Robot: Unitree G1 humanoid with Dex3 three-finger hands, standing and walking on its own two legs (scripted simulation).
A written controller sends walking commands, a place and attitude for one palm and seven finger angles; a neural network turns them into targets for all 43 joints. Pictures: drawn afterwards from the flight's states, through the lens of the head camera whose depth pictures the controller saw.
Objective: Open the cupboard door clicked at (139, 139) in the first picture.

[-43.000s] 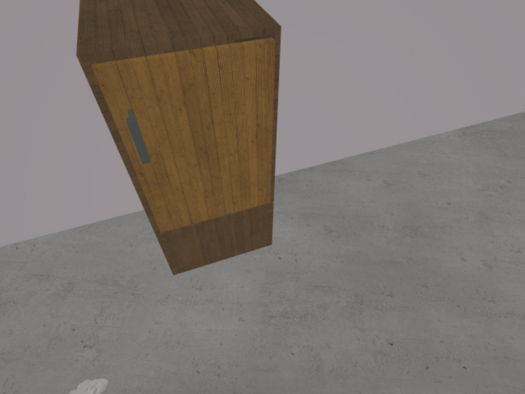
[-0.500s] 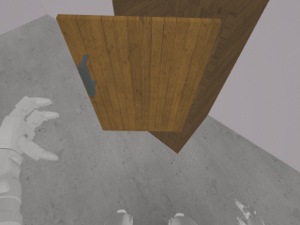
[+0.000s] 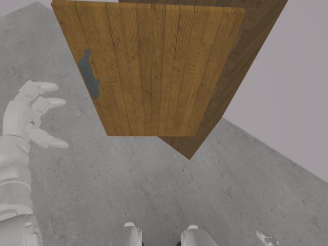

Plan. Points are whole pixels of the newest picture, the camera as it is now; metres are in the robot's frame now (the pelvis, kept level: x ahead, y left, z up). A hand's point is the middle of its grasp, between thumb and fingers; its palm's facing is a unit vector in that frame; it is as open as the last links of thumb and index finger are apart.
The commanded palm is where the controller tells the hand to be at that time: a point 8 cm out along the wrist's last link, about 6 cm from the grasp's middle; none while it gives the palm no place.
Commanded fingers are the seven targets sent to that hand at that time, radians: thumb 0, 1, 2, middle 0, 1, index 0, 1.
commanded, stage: move the hooked fingers beside the handle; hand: left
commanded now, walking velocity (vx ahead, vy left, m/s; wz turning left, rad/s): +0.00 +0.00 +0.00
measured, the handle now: (91, 74) +0.54 +0.20 +0.05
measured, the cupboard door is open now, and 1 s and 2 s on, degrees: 39 39 39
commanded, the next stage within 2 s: slide the fingers in behind the handle in 1.44 s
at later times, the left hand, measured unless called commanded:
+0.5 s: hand (63, 95) +0.46 +0.26 +0.05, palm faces +0.01 -1.00 -0.03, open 14.0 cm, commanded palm +0.44 +0.30 +0.05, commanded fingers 0.00 -0.50 0.30 -0.30 -1.20 -0.30 -1.20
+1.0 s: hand (68, 92) +0.48 +0.25 +0.05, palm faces +0.02 -1.00 -0.02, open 14.0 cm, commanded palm +0.45 +0.30 +0.05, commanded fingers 0.00 -0.50 0.30 -0.30 -1.20 -0.30 -1.20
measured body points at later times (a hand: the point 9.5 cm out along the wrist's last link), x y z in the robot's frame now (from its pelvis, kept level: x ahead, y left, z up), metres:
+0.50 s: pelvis +0.00 +0.01 -0.01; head +0.13 +0.03 +0.42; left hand +0.46 +0.31 +0.06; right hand +0.03 -0.26 -0.12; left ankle +0.01 +0.09 -0.67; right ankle +0.00 -0.12 -0.67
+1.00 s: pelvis +0.00 +0.01 -0.01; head +0.14 +0.03 +0.42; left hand +0.47 +0.30 +0.05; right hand +0.02 -0.26 -0.12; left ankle +0.01 +0.09 -0.67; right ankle +0.00 -0.12 -0.67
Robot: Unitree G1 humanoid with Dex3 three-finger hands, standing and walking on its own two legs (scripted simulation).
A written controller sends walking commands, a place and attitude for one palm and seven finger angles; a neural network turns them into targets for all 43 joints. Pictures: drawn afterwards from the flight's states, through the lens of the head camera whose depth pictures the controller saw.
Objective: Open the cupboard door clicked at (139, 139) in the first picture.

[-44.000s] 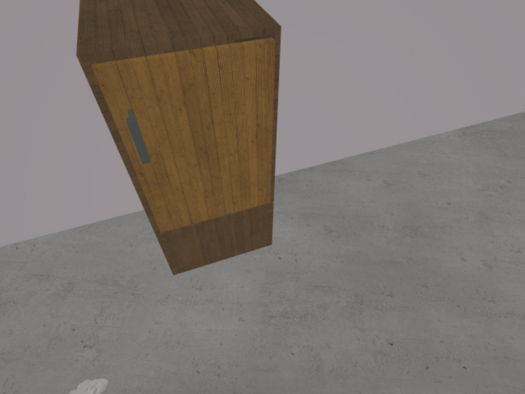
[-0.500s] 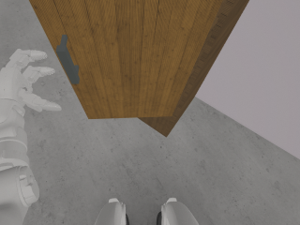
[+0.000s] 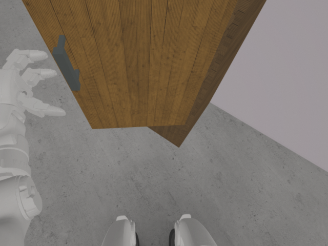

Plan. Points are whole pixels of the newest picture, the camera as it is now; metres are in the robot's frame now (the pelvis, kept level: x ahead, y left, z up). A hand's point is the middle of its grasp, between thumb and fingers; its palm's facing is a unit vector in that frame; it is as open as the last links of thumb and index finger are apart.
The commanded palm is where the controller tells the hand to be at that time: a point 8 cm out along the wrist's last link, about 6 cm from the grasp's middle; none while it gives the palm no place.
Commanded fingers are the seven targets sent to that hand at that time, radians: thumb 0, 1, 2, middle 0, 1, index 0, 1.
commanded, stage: move the hooked fingers beside the handle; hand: left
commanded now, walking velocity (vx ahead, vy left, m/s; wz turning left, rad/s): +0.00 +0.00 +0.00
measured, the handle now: (69, 64) +0.53 +0.21 +0.06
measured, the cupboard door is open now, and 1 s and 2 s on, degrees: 39 39 40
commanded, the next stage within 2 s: slide the fingers in behind the handle in 0.44 s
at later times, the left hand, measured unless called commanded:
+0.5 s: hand (39, 88) +0.46 +0.26 +0.06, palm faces +0.04 -1.00 -0.01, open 14.0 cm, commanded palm +0.44 +0.30 +0.06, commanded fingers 0.00 -0.50 0.30 -0.30 -1.20 -0.30 -1.20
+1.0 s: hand (54, 90) +0.46 +0.23 +0.06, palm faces +0.04 -1.00 -0.01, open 14.0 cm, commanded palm +0.44 +0.27 +0.06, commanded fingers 0.00 -0.50 0.30 -0.30 -1.20 -0.30 -1.20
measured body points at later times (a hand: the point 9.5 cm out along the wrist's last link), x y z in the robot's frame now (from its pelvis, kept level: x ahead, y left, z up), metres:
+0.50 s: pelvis +0.00 +0.00 +0.00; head +0.13 +0.03 +0.42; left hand +0.46 +0.32 +0.06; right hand +0.04 -0.28 -0.11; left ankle +0.01 +0.09 -0.66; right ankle +0.00 -0.12 -0.66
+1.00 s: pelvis +0.00 +0.01 +0.00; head +0.12 +0.03 +0.43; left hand +0.45 +0.28 +0.06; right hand +0.04 -0.26 -0.11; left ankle +0.01 +0.09 -0.66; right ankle +0.00 -0.12 -0.66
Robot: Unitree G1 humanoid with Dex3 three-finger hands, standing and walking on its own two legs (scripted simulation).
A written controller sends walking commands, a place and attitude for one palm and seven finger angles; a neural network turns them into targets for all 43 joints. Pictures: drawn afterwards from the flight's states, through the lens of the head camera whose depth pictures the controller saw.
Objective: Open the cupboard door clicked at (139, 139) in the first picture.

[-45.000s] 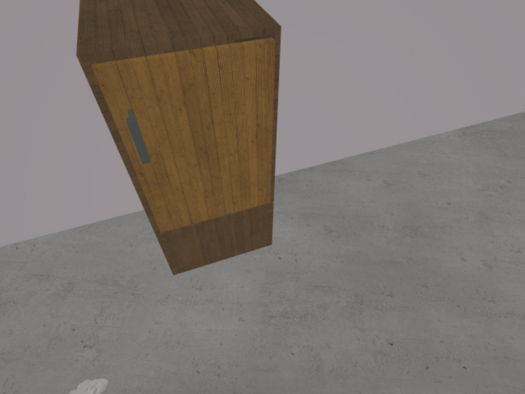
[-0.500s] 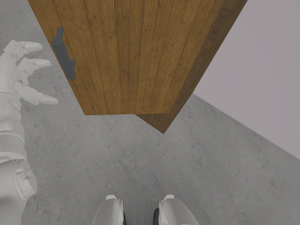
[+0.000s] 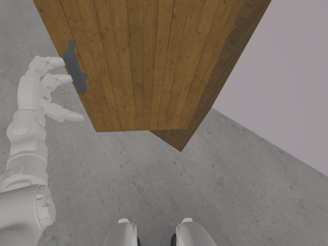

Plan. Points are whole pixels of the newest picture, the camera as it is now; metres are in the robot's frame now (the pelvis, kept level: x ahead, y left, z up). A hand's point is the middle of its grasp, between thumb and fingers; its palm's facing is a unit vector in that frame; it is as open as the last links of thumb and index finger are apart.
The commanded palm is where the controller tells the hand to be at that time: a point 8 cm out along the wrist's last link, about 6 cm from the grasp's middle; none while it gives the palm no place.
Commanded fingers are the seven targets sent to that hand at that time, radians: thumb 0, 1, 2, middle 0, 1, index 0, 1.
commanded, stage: slide the fingers in behind the handle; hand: left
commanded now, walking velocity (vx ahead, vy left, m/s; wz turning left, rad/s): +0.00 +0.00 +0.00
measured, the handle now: (77, 68) +0.53 +0.20 +0.06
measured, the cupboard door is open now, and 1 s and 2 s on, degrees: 39 40 41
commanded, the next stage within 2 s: close the thumb around the handle in 1.14 s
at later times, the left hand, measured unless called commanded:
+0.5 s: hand (80, 90) +0.47 +0.18 +0.06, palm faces +0.05 -1.00 -0.01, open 14.0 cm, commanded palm +0.44 +0.23 +0.06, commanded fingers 0.00 -0.50 0.30 -0.30 -1.20 -0.30 -1.20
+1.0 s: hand (86, 90) +0.47 +0.17 +0.05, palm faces +0.05 -1.00 -0.02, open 14.1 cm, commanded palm +0.44 +0.22 +0.06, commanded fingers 0.00 -0.50 0.30 -0.30 -1.20 -0.30 -1.20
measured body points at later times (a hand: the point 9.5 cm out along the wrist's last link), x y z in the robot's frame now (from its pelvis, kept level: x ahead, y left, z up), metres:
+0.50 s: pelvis +0.00 -0.02 +0.00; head +0.12 +0.00 +0.43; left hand +0.46 +0.24 +0.06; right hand +0.03 -0.28 -0.12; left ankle +0.01 +0.08 -0.66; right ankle +0.00 -0.13 -0.66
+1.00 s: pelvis +0.00 -0.02 +0.00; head +0.12 -0.01 +0.43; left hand +0.46 +0.23 +0.06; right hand +0.05 -0.29 -0.12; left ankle +0.01 +0.08 -0.66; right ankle +0.00 -0.13 -0.66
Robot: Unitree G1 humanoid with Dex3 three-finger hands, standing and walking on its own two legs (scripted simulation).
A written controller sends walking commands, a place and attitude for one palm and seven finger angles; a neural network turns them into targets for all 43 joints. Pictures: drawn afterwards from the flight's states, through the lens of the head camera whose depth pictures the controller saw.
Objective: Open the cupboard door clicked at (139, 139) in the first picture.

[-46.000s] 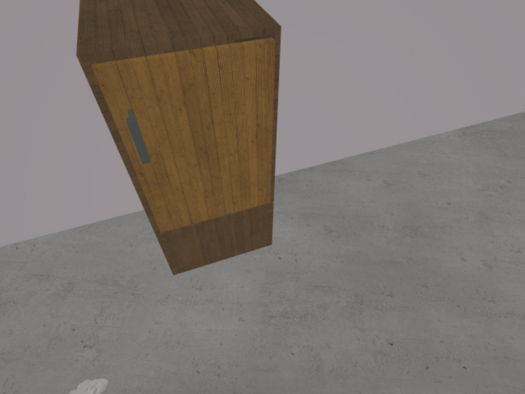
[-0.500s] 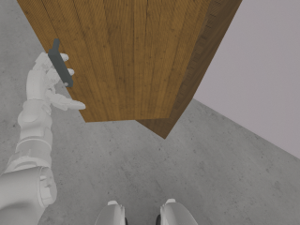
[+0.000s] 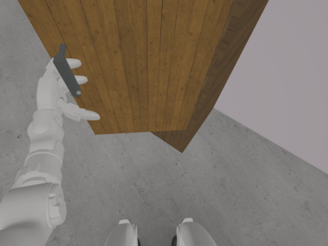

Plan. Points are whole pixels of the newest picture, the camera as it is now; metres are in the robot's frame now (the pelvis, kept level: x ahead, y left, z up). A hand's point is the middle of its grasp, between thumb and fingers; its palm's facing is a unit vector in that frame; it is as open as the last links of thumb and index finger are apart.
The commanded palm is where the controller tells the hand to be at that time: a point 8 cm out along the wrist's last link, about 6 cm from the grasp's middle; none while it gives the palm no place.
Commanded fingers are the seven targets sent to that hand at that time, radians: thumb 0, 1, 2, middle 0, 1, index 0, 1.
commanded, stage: slide the fingers in behind the handle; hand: left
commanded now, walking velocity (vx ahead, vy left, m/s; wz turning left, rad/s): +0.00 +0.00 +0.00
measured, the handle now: (70, 71) +0.53 +0.21 +0.06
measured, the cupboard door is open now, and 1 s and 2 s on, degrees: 40 41 74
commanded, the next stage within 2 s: close the thumb around the handle in 0.14 s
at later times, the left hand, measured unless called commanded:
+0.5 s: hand (78, 91) +0.47 +0.19 +0.06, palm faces +0.03 -1.00 -0.02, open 12.1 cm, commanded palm +0.44 +0.23 +0.06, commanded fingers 0.00 0.28 0.64 -0.36 -1.28 -0.36 -1.28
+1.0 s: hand (78, 94) +0.46 +0.19 +0.06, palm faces +0.05 -1.00 -0.02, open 5.7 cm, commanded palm +0.44 +0.23 +0.06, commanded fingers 0.00 0.90 0.90 -0.40 -1.35 -0.40 -1.35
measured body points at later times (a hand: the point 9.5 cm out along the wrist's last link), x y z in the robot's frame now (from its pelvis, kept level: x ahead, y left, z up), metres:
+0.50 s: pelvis +0.00 +0.01 +0.00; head +0.12 +0.03 +0.43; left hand +0.46 +0.24 +0.06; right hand +0.03 -0.25 -0.12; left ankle +0.01 +0.10 -0.66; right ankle +0.00 -0.11 -0.66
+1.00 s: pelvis +0.00 +0.01 +0.00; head +0.11 +0.02 +0.44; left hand +0.46 +0.24 +0.06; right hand +0.04 -0.26 -0.12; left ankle +0.01 +0.10 -0.66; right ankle +0.00 -0.11 -0.66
